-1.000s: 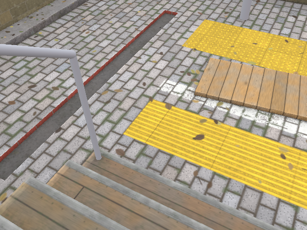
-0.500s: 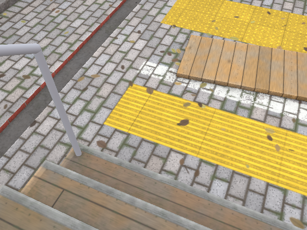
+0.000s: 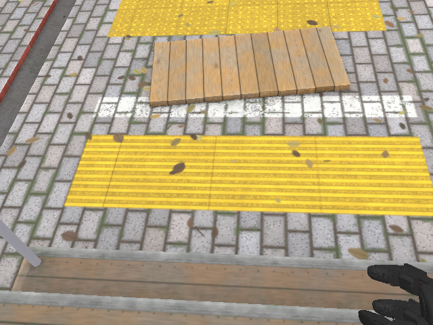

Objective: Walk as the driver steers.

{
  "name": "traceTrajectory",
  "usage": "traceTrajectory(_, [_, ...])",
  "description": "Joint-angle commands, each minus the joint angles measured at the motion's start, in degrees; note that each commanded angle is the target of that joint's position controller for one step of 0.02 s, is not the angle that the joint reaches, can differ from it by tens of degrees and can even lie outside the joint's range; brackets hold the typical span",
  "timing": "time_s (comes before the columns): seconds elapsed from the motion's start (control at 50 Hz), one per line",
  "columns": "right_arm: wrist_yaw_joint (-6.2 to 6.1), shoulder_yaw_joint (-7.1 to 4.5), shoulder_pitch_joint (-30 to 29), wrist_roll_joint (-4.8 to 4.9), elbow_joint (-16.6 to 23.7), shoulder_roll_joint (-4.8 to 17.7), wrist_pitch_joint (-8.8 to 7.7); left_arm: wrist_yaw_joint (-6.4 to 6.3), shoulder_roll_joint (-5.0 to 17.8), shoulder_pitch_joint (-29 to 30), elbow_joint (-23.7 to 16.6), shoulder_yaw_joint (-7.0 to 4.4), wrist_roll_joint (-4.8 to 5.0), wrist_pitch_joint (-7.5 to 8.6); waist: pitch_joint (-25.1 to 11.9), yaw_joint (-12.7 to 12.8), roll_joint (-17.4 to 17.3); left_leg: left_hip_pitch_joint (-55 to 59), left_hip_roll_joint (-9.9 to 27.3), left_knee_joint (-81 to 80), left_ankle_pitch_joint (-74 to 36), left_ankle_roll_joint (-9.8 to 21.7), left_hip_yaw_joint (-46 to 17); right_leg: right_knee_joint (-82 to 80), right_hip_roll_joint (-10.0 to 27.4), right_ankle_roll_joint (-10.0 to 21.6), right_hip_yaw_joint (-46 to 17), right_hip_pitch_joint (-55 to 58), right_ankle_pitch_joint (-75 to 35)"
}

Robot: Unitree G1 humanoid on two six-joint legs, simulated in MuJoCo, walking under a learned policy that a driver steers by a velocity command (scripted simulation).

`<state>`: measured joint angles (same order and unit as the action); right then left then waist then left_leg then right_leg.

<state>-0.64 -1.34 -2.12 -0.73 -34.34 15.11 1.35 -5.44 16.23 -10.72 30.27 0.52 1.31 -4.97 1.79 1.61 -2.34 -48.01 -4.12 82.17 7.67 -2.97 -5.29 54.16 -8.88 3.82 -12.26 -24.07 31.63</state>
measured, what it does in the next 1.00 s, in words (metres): goes down: left foot 0.18 m lower, then right foot 0.18 m higher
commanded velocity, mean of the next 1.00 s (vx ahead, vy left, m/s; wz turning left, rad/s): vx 0.00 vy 0.00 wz -0.26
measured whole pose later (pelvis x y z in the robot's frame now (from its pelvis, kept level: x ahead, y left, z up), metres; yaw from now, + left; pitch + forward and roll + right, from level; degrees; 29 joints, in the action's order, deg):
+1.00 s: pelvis +0.00 +0.04 -0.06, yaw -12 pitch +3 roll +1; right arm -1.6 -4.5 10.2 1.6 -39.1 18.3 3.4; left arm -1.2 12.6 -20.7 40.8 0.2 -1.7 -3.0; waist -0.6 1.3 -1.8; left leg -46.3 -12.5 71.1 16.4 1.0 -19.2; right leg 75.0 -2.0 3.2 -0.5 -33.6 44.0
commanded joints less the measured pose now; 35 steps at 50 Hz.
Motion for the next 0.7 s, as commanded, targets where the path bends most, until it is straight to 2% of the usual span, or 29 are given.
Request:
traceTrajectory(0.02, [1.37, -1.81, -5.8, 0.07, 4.7, 4.7, -1.99, -0.72, 10.2, -5.5, -1.3, -3.53, 0.08, 0.57, -6.8, 2.3, 9.3, -16.3, 1.0, -5.3, -2.1, 0.0, -4.4, -4.9, 11.3, 5.3, -19.8, 21.5, -38.4])
traceTrajectory(0.04, [1.55, -2.01, -6.3, -0.02, 5.1, 5.1, -2.33, -0.44, 10.0, -4.1, -1.8, -3.48, -0.18, 0.69, -6.8, 2.2, 9.9, -15.4, 0.9, -5.8, -1.6, 0.1, -4.9, -4.6, 11.4, 6.5, -22.0, 19.3, -37.9])
traceTrajectory(0.08, [1.65, -2.18, -7.0, -0.1, 6.1, 5.8, -2.73, -0.04, 9.8, -2.1, -2.8, -3.35, 0.02, 1.28, -6.1, 1.7, 9.6, -13.8, 0.4, -8.2, -1.6, -0.2, -5.7, -3.9, 11.2, 8.3, -25.0, 15.5, -36.1])
traceTrajectory(0.1, [1.95, -1.22, -8.1, -1.28, 8.2, 5.9, -2.48, -1.13, 8.2, -0.4, -3.2, -2.43, 0.72, 0.49, -3.6, 0.5, 6.2, -8.8, -0.9, -23.8, -14.8, -0.7, -3.9, -2.0, 5.7, 7.4, -20.0, 8.7, -21.1])
traceTrajectory(0.12, [2.61, -0.8, -8.5, -2.13, 8.1, 4.5, -2.89, -1.69, 7.4, -0.5, -3.0, -2.55, 1.25, 0.41, -3.6, 1.1, 6.2, 0.5, -1.5, -33.8, -23.7, -0.7, -1.4, -2.3, 3.3, 6.8, -17.1, 3.9, -12.3])
traceTrajectory(0.14, [3.13, -0.25, -7.3, -2.25, 8.3, 2.6, -3.22, -1.25, 7.0, -0.9, -1.8, -2.92, 1.59, 0.45, -3.1, 1.4, 6.6, 11.7, -2.1, -41.8, -27.5, 0.1, 0.3, -4.1, 1.6, 6.8, -15.4, -2.5, -4.4])
traceTrajectory(0.16, [3.53, -0.52, -4.2, -1.38, 7.9, 2.0, -3.28, -0.8, 7.1, -0.4, -1.1, -3.35, 1.06, 0.61, -2.7, 0.6, 8.3, 21.2, -1.6, -45.4, -29.1, 1.1, 0.3, -4.1, 1.2, 7.1, -15.2, -9.1, 1.2])
traceTrajectory(0.18, [3.57, -1.16, 1.2, -0.08, 6.8, 2.4, -3.17, -0.37, 6.4, 1.4, -0.8, -3.48, 0.24, 0.76, -2.7, -1.7, 11.4, 28.8, 0.6, -46.4, -29.9, 2.4, -1.8, -2.0, 2.0, 7.3, -16.1, -13.4, 3.3])
traceTrajectory(0.2, [3.19, -1.75, 5.0, 0.84, 5.8, 3.5, -2.85, -0.27, 5.3, 2.2, -0.7, -3.08, 0.06, 0.95, -2.1, -3.3, 13.3, 32.2, 3.1, -50.0, -30.5, 3.3, -3.4, 0.3, 2.5, 6.7, -16.2, -13.1, 0.3])
traceTrajectory(0.22, [2.93, -2.23, 7.5, 1.12, 4.7, 4.5, -2.34, -0.31, 4.5, 2.1, -0.6, -2.86, 0.16, 1.06, -1.5, -3.6, 14.0, 35.6, 5.4, -55.4, -32.0, 3.6, -3.9, 3.4, 2.3, 5.7, -16.4, -12.6, -3.7])
traceTrajectory(0.24, [2.92, -2.7, 13.6, 0.94, 2.4, 4.1, -2.15, -0.18, 2.8, 1.7, 0.1, -2.48, 0.24, 1.23, -1.4, -4.9, 12.6, 42.0, 7.3, -63.4, -35.5, 3.9, -2.6, 9.4, 0.9, 4.1, -14.4, -13.3, -6.7])
traceTrajectory(0.26, [2.45, -3.48, 21.3, 0.86, -0.6, 3.9, -1.85, 0.19, 0.0, 0.0, 1.7, -1.85, -0.41, 1.23, -2.9, -6.6, 8.1, 51.7, 9.2, -68.6, -39.3, 3.8, -0.6, 18.8, -1.2, 1.6, -10.9, -16.0, -6.5])
traceTrajectory(0.28, [2.14, -3.4, 30.4, -0.44, -3.3, 3.6, -1.99, 1.71, -2.1, -2.0, 3.3, -1.86, -0.19, 1.64, -8.3, -9.5, -0.7, 65.6, 13.3, -63.6, -45.3, 5.5, -3.1, 38.8, -5.6, -2.0, -3.9, -23.8, 8.4])
traceTrajectory(0.3, [2.45, -1.97, 29.9, -0.21, -3.6, 4.2, -2.37, 3.43, -4.2, -9.6, 4.3, -2.04, 0.74, 2.1, -12.1, -5.4, -11.8, 74.1, 18.6, -45.5, -63.3, 10.1, -8.0, 58.5, -7.2, -5.7, -3.5, -35.9, 23.9])
traceTrajectory(0.32, [2.84, -1.74, 28.0, 0.88, -4.9, 5.6, -2.35, 4.53, -2.3, -15.5, 5.4, -2.98, 1.61, 2.96, -14.4, -2.1, -15.2, 67.6, 23.5, -46.5, -58.6, 16.4, -14.9, 68.3, -4.1, -8.6, -4.9, -36.2, 21.7])
traceTrajectory(0.34, [3.01, -1.87, 27.2, 0.66, -5.1, 6.9, -2.02, 4.45, 0.8, -13.2, 5.5, -3.9, 1.72, 3.14, -12.1, -2.4, -12.4, 59.5, 23.8, -49.9, -45.4, 19.3, -15.6, 75.3, -2.0, -9.8, -2.1, -36.0, 19.2])
traceTrajectory(0.36, [2.48, -3.12, 23.5, 0.26, -6.3, 12.5, -1.36, 3.97, 0.3, -7.8, 1.4, -3.45, 3.15, 2.85, -11.6, 0.4, -15.8, 51.3, 28.0, -58.6, -17.3, 23.5, -26.4, 77.4, 2.4, -9.4, 2.5, -36.7, 12.7])
traceTrajectory(0.38, [1.16, -1.76, 20.8, -1.4, -3.7, 8.9, -0.3, 2.38, 2.7, 0.3, 0.6, -4.08, 3.14, 1.33, -5.7, -2.8, -4.2, 43.4, 25.5, -66.8, 3.8, 20.4, -24.9, 80.7, 1.7, -9.2, 4.2, -37.8, 6.3])
traceTrajectory(0.4, [-0.23, -0.98, 18.4, -1.9, -2.9, 9.8, 0.34, 1.49, 1.0, 4.3, -1.8, -3.32, 3.15, 0.05, -2.0, -2.5, -6.1, 34.8, 25.5, -68.3, 7.7, 20.3, -26.8, 81.7, 2.3, -9.0, 3.0, -35.7, 1.9])
traceTrajectory(0.42, [-1.12, 0.87, 15.7, -1.59, -1.9, 7.3, 0.84, 1.03, -0.5, 3.5, -1.8, -2.68, 2.09, -1.1, -0.8, -1.6, -3.6, 30.3, 22.0, -67.4, 10.5, 18.0, -22.4, 81.4, 2.3, -9.2, 3.1, -33.7, -0.2])
traceTrajectory(0.44, [-1.8, 1.83, 16.0, -1.0, -1.6, 6.4, 1.41, 0.82, -2.4, 3.2, -2.1, -2.1, 1.2, -1.37, -0.4, -1.8, -3.6, 28.8, 18.7, -66.1, 7.3, 16.3, -18.0, 82.5, 1.3, -9.4, 4.0, -33.4, -1.5])
traceTrajectory(0.46, [-2.33, 2.55, 17.2, -0.98, -1.8, 6.0, 1.8, 0.71, -4.2, 1.8, -2.0, -1.59, 1.3, -1.31, -1.6, -1.6, -3.8, 28.9, 16.1, -64.8, 4.5, 15.3, -14.4, 83.6, 0.6, -9.5, 5.7, -32.3, -1.8])
traceTrajectory(0.48, [-2.47, 2.97, 19.8, -0.88, -2.4, 5.4, 1.77, 0.66, -5.1, 2.3, -2.7, -1.2, 1.35, -1.0, -2.2, -2.6, -3.4, 30.9, 15.4, -64.0, -0.4, 15.8, -13.1, 84.1, 0.3, -9.9, 6.0, -33.2, -1.3])
traceTrajectory(0.52, [-2.94, 3.7, 25.0, -0.7, -4.2, 3.6, 2.06, 1.01, -6.6, 2.9, -3.8, -0.47, 1.3, -0.46, -3.8, -3.7, -2.9, 36.0, 15.2, -63.5, -1.7, 17.3, -12.2, 85.0, 0.5, -10.5, 5.9, -34.9, 0.8])
traceTrajectory(0.56, [-3.45, 3.78, 27.7, -0.47, -4.8, 3.4, 2.17, 1.2, -7.4, 4.0, -4.8, 0.1, 1.15, -0.31, -4.2, -4.4, -1.8, 39.1, 15.9, -64.1, -1.9, 18.1, -12.3, 83.5, 1.0, -10.9, 5.5, -35.5, 1.6])
traceTrajectory(0.6, [-3.9, 3.47, 28.3, -0.44, -4.7, 4.3, 2.17, 1.32, -7.8, 4.8, -5.5, 0.53, 0.97, -0.13, -4.6, -4.3, -1.8, 40.8, 16.9, -65.0, -2.6, 18.6, -12.9, 80.7, 1.9, -11.1, 5.1, -34.8, 1.9])
traceTrajectory(0.64, [-4.32, 2.93, 27.9, -0.28, -4.4, 5.3, 2.16, 1.44, -8.1, 6.3, -6.4, 1.05, 0.74, 0.24, -4.8, -4.2, -2.4, 41.7, 17.6, -66.3, -4.5, 19.1, -12.9, 75.5, 3.6, -10.8, 5.3, -32.9, 3.1])
traceTrajectory(0.7, [-4.52, 1.57, 26.5, 0.3, -3.7, 7.3, 2.19, 2.34, -8.6, 8.5, -7.8, 2.14, -0.27, 1.06, -6.1, -3.8, -3.9, 42.3, 17.9, -68.9, -7.5, 18.7, -11.9, 65.0, 7.2, -9.4, 7.2, -26.0, 6.8])
Next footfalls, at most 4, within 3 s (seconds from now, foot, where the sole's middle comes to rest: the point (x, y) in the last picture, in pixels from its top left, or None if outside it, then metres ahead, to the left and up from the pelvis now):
0.28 left None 0.20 0.16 -0.91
0.80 right None -0.02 -0.05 -0.73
1.36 left None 0.03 0.25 -0.73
1.78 right None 0.19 -0.09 -0.91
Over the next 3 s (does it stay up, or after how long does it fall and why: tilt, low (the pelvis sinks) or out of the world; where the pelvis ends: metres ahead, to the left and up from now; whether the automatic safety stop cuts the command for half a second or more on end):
stays up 0.74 -0.11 -0.51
